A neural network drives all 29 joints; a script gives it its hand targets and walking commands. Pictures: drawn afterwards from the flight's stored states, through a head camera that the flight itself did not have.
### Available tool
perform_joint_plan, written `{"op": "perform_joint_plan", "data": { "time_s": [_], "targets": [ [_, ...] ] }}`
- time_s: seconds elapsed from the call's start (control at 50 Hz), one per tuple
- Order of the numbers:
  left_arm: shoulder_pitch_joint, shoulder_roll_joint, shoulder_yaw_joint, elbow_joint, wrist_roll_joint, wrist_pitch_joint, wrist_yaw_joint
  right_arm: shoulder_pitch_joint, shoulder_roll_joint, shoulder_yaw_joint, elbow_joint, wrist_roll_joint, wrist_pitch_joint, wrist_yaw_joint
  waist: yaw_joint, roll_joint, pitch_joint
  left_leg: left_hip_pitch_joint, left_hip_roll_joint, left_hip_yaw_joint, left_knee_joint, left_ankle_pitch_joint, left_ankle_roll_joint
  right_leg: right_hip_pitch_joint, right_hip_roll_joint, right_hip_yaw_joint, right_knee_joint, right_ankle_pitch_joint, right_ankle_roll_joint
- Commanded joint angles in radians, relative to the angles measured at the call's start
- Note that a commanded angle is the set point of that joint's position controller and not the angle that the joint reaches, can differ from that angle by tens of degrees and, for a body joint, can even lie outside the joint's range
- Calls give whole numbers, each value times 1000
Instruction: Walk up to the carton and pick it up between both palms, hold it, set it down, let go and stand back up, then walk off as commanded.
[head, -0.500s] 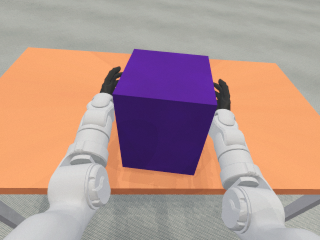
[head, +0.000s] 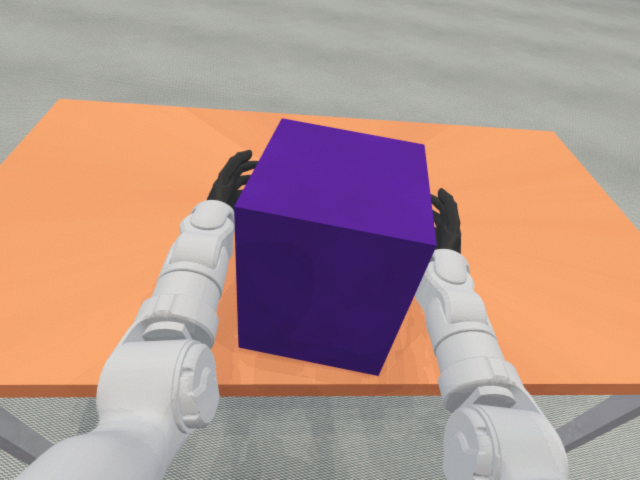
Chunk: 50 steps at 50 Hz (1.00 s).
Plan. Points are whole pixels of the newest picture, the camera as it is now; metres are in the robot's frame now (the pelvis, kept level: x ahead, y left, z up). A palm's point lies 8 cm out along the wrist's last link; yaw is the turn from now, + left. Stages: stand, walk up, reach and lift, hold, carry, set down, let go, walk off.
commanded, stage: set down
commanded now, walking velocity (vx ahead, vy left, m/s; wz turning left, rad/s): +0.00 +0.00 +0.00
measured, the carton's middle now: (330, 247) +0.40 -0.04 +0.08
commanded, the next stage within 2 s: none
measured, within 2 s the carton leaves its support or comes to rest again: rests again in 1.44 s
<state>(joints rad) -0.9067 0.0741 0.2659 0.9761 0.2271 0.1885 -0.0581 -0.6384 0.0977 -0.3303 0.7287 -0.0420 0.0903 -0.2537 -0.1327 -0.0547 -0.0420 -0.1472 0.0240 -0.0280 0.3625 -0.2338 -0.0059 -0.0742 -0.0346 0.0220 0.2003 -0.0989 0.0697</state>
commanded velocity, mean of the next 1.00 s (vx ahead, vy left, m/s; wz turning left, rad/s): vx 0.00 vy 0.00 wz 0.00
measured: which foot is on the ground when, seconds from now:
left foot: down 0.00-1.00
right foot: down 0.00-1.00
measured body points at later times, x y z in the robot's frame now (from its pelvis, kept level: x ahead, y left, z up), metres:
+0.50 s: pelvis -0.02 -0.02 +0.00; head -0.02 +0.01 +0.45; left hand +0.43 +0.08 +0.12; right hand +0.35 -0.20 +0.10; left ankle -0.03 +0.10 -0.75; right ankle -0.03 -0.18 -0.75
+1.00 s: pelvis -0.02 -0.02 +0.00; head -0.01 +0.02 +0.45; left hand +0.43 +0.09 +0.11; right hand +0.35 -0.20 +0.10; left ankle -0.03 +0.10 -0.75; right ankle -0.03 -0.18 -0.75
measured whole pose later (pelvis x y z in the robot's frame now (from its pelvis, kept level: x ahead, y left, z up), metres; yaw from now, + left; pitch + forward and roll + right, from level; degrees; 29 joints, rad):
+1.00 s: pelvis -0.02 -0.02 +0.00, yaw +0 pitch -1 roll -1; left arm -0.91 0.07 0.44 0.98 0.35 0.10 -0.18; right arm -0.66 0.24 -0.55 0.72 -0.28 -0.08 -0.20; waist -0.12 -0.08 0.03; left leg -0.14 0.02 -0.03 0.35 -0.20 -0.01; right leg -0.07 -0.04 0.02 0.22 -0.13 0.06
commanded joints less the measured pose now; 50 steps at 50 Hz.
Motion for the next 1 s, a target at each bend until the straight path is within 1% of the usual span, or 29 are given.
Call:
{"op": "perform_joint_plan", "data": {
  "time_s": [0.0, 0.02, 0.04, 0.08, 0.1, 0.18, 0.22, 0.28, 0.3, 0.34, 0.36, 0.38, 0.4, 0.46, 0.48, 0.5, 0.56, 0.6, 0.64, 0.7, 0.76, 0.78, 0.8, 0.82, 0.84, 0.86, 0.92, 0.94, 0.98],
  "targets": [
    [-521, -631, -249, -117, -12, -34, -182, -883, 545, 397, -304, -35, -139, 136, -2, 125, -550, 169, -51, 89, 22, 585, -88, 228, 81, -98, 91, 547, -6],
    [-514, -637, -243, -102, 0, -31, -186, -852, 531, 348, -257, -55, -143, 131, -27, 148, -526, 175, -53, 84, 19, 587, -95, 223, 79, -105, 87, 531, -7],
    [-527, -623, -226, -83, -2, -29, -190, -876, 523, 346, -260, -60, -142, 135, 3, 146, -497, 165, -54, 98, 14, 548, -89, 200, 78, -100, 80, 491, -5],
    [-564, -618, -232, -67, -12, -40, -198, -881, 531, 316, -236, -85, -134, 133, -25, 127, -474, 132, -55, 93, 0, 498, -84, 208, 75, -107, 84, 452, -6],
    [-542, -606, -209, -58, 1, -42, -199, -870, 529, 322, -226, -80, -132, 139, -4, 100, -439, 123, -58, 105, -12, 459, -73, 230, 78, -107, 79, 434, -6],
    [-633, -580, -205, -37, -14, -73, -198, -903, 537, 265, -225, -114, -142, 141, -16, 113, -501, 106, -57, 105, -25, 363, -58, 179, 72, -109, 72, 365, -6],
    [-561, -523, -125, 22, 29, -64, -212, -847, 521, 231, -177, -152, -131, 145, 8, 96, -391, 52, -61, 125, -54, 267, -44, 214, 63, -102, 75, 313, -3],
    [-578, -519, -128, 31, 18, -69, -222, -847, 535, 249, -193, -160, -140, 143, 13, 98, -395, 28, -67, 126, -52, 269, -37, 226, 55, -94, 91, 366, 9],
    [-578, -513, -122, 40, 25, -68, -226, -827, 524, 221, -182, -171, -139, 139, -8, 81, -388, 44, -64, 129, -52, 272, -35, 225, 62, -104, 97, 387, 13],
    [-534, -475, -63, 63, 56, -54, -243, -805, 534, 219, -180, -183, -132, 139, 20, 47, -303, -19, -67, 145, -75, 156, -13, 251, 52, -96, 94, 336, 24],
    [-579, -465, -83, 37, 48, -68, -236, -841, 523, 205, -185, -201, -140, 145, 21, 70, -361, -11, -65, 145, -83, 138, -17, 245, 54, -102, 103, 302, 15],
    [-560, -472, -42, 84, 58, -67, -244, -822, 550, 209, -196, -209, -138, 147, 26, 22, -322, -38, -72, 157, -81, 115, -3, 262, 53, -104, 106, 327, 30],
    [-601, -463, -61, 65, 39, -79, -241, -824, 547, 190, -206, -210, -144, 144, 7, 24, -357, -55, -71, 150, -86, 83, 1, 265, 46, -98, 110, 322, 31],
    [-601, -437, -55, 53, 42, -97, -238, -789, 548, 162, -185, -244, -152, 151, 12, 47, -340, -65, -70, 158, -106, 19, 14, 258, 38, -96, 113, 279, 32],
    [-583, -456, -38, 74, 56, -95, -238, -757, 544, 132, -156, -262, -149, 156, -14, 48, -300, -62, -70, 151, -112, 37, 9, 240, 52, -110, 108, 249, 27],
    [-567, -449, -27, 73, 63, -98, -235, -764, 536, 146, -171, -263, -159, 158, 17, 49, -307, -52, -65, 151, -98, 79, -1, 222, 54, -115, 112, 259, 26],
    [-592, -437, -38, 62, 71, -114, -232, -739, 526, 106, -143, -301, -171, 161, -7, 66, -323, -7, -62, 156, -98, 93, -6, 195, 54, -121, 92, 235, 21],
    [-623, -443, -51, 13, 81, -130, -219, -724, 538, 75, -127, -324, -190, 171, -14, 138, -355, 19, -60, 156, -89, 122, -25, 164, 56, -129, 90, 188, 15],
    [-591, -435, -23, 43, 97, -126, -221, -713, 548, 78, -96, -321, -182, 178, 22, 110, -298, 11, -56, 162, -89, 143, -21, 170, 56, -123, 82, 196, 22],
    [-573, -486, -8, 52, 116, -122, -222, -701, 560, 58, -95, -349, -202, 185, 7, 111, -265, 33, -54, 160, -97, 165, -26, 161, 56, -143, 71, 183, 17],
    [-546, -424, 26, 58, 129, -121, -221, -649, 526, 58, -52, -330, -196, 183, 34, 104, -227, 26, -57, 171, -98, 139, -14, 166, 55, -128, 70, 177, 18],
    [-533, -436, 19, 58, 120, -125, -221, -649, 524, 64, -94, -346, -207, 181, 23, 88, -265, 42, -48, 162, -99, 155, -14, 167, 54, -138, 69, 189, 17],
    [-536, -441, 26, 54, 120, -131, -219, -672, 538, 67, -94, -334, -212, 181, 48, 91, -257, 13, -53, 167, -100, 162, -12, 173, 53, -123, 70, 195, 23],
    [-573, -452, 10, 37, 126, -140, -214, -674, 540, 39, -81, -352, -218, 187, 19, 131, -278, 26, -48, 160, -96, 170, -21, 158, 58, -132, 69, 156, 17],
    [-572, -450, 26, 62, 129, -137, -216, -674, 569, 51, -62, -351, -218, 191, 30, 109, -239, 26, -53, 169, -95, 153, -16, 155, 55, -134, 66, 155, 23],
    [-577, -507, 17, 67, 144, -132, -224, -634, 612, 42, -32, -378, -215, 190, 3, 95, -206, 32, -47, 160, -94, 156, -12, 147, 54, -145, 65, 170, 22],
    [-545, -452, 41, 66, 155, -126, -230, -625, 543, 50, -52, -361, -213, 193, 21, 115, -200, 47, -40, 168, -112, 122, -13, 156, 55, -150, 56, 101, 15],
    [-541, -452, 28, 54, 142, -126, -226, -621, 500, 21, -55, -359, -218, 192, -6, 122, -189, 72, -32, 156, -112, 139, -23, 121, 68, -165, 50, 61, 8],
    [-542, -418, 54, 59, 151, -127, -224, -594, 507, 24, -37, -373, -213, 187, 24, 99, -170, 30, -47, 172, -108, 104, -5, 130, 56, -146, 48, 85, 14]
  ]
}}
